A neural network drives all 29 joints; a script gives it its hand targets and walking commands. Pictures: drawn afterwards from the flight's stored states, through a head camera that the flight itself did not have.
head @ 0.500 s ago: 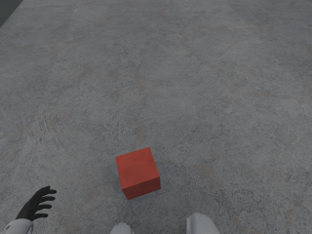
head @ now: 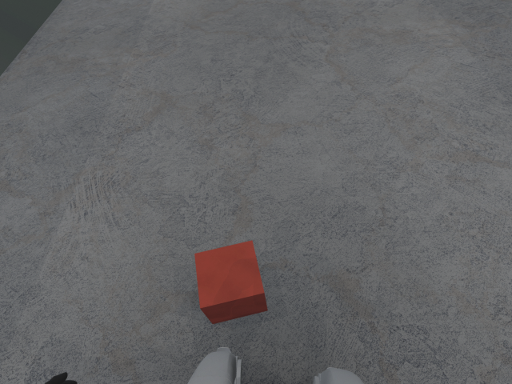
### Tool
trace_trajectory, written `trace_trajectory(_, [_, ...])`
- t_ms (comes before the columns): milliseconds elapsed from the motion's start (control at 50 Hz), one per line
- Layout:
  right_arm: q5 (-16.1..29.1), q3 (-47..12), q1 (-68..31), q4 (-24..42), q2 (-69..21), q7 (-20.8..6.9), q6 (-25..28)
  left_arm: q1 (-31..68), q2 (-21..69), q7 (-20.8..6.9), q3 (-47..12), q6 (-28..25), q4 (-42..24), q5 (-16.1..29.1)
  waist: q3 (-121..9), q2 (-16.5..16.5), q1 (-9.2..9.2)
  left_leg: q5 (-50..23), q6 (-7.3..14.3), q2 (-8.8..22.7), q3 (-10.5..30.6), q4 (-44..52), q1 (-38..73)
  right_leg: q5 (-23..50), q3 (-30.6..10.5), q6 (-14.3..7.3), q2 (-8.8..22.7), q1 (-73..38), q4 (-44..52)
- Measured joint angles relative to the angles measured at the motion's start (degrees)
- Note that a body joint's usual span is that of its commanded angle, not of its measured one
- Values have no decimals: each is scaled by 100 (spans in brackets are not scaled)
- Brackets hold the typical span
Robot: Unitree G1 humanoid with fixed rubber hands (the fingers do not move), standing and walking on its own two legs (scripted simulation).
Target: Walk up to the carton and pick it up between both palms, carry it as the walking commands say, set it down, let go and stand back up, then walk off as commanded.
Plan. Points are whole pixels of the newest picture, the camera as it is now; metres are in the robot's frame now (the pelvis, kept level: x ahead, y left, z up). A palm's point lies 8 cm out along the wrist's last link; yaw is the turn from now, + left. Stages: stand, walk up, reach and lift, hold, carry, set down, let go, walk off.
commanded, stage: walk up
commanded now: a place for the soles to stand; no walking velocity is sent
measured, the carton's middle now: (232, 282) +0.49 +0.18 -0.62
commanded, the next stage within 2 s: none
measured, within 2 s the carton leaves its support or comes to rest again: neither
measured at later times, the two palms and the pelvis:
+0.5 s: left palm out of the picture +0.07 +0.39 -0.05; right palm out of the picture +0.11 -0.32 -0.08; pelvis +0.00 +0.03 +0.01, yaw +7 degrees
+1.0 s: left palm out of the picture +0.05 +0.41 -0.05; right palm (488, 372) +0.16 -0.29 -0.06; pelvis +0.01 +0.05 +0.01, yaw +12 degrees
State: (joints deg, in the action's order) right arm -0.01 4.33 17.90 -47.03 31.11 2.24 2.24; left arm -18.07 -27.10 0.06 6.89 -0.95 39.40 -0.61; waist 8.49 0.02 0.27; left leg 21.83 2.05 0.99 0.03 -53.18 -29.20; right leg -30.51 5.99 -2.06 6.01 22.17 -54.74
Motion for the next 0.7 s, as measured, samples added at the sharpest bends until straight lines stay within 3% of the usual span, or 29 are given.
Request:
trace_trajectory(40, [0, 0, -5, -3, -1, -1, 0, 46, -4, 0, 0, 31, 0, 0, -17, -9, 4, -221, -14, -15, -55, 501, 294, -15, -5, 49, 1, 49, -109])
trace_trajectory(160, [0, 0, -10, -3, -9, -1, 0, 570, -7, 0, -28, 79, -3, 0, -120, -39, 8, -140, -108, -20, 241, 361, 116, -505, -22, 93, -298, 212, -450])
trace_trajectory(220, [0, 1, -73, -2, -10, -2, -10, 531, -7, 7, -32, -2, 11, 0, -214, -45, 9, -159, -110, -21, 369, 298, 28, 81, -13, 46, -411, 23, 299])
trace_trajectory(280, [0, 1, -104, -6, -24, -2, -68, 451, -6, 32, -74, -53, 131, 0, -306, 19, 11, 465, -109, -206, 389, -293, -142, 268, 6, -36, -282, -28, 318])
trace_trajectory(380, [0, 0, -142, -3, -21, -46, -79, 440, -5, 63, -76, -111, 156, 0, -190, 21, 7, 537, -109, -235, 398, -670, -261, 259, 12, 63, 17, -159, 432])
trace_trajectory(440, [0, 0, -140, -1, -19, -85, -79, 440, -4, 63, -77, -70, 157, 0, -146, 1, 4, 442, -109, -235, 359, -354, -101, 260, 19, 127, 112, -178, 433])
trace_trajectory(520, [0, 0, -141, -1, -24, -88, -23, 468, -3, 54, -76, 48, 158, 0, -163, -24, 5, -250, -124, -238, 195, 701, 428, 231, 19, 180, 143, -102, 231])
trace_trajectory(600, [0, -6, -141, -2, -60, -82, 34, 658, -4, 52, -99, 150, 154, 0, -173, -10, 7, -199, -157, -241, 306, 546, 339, -234, -141, 101, -104, 81, -30])
trace_trajectory(700, [0, -7, -141, -1, -61, -77, 37, 664, -7, 41, -99, 144, 264, 0, -301, 7, 12, -221, -157, -244, 492, 547, 264, -204, -149, 32, -379, -12, 341])
